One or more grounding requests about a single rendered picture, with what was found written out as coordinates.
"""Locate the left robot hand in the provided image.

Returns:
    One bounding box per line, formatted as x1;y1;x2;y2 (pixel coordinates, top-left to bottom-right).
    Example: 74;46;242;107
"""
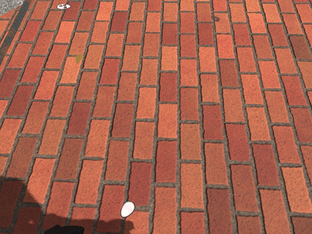
44;224;85;234

